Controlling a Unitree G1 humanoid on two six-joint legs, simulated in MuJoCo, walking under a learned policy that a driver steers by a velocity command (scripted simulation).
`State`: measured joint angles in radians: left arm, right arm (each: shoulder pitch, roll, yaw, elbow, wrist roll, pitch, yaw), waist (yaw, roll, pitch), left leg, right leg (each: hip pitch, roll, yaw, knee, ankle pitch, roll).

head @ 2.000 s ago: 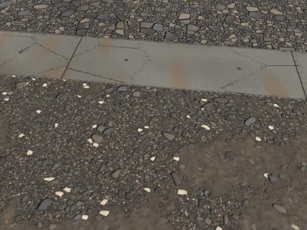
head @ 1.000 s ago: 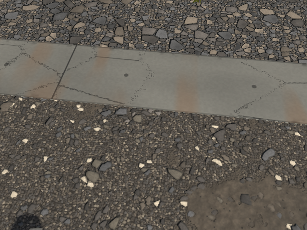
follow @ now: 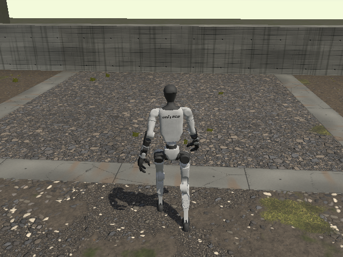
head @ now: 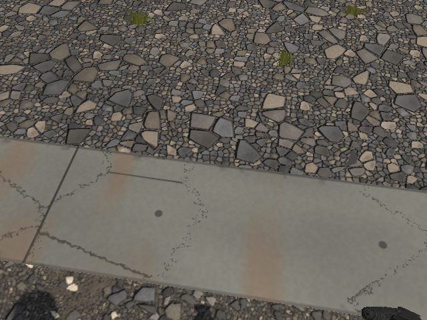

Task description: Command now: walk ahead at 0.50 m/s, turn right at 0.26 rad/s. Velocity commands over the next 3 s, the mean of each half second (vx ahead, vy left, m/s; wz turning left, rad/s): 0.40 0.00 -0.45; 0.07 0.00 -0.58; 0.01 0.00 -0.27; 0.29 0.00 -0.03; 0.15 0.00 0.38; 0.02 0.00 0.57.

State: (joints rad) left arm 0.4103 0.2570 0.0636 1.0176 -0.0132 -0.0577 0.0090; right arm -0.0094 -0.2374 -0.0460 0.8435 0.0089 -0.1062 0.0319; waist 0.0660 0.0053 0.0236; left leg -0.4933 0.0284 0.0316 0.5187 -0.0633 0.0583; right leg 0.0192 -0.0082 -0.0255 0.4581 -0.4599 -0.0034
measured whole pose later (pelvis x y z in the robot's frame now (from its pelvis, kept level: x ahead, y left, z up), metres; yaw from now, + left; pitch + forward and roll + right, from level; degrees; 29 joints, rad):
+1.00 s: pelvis +0.35 -0.02 +0.01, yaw -33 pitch +3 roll +0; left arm 0.16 0.30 0.09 0.65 -0.01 0.04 0.04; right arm 0.13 -0.29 -0.07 0.81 0.00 -0.03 -0.03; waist 0.01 -0.01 0.01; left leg -0.35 -0.02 -0.10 0.54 -0.24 -0.04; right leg -0.40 0.16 0.22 0.54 -0.17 -0.04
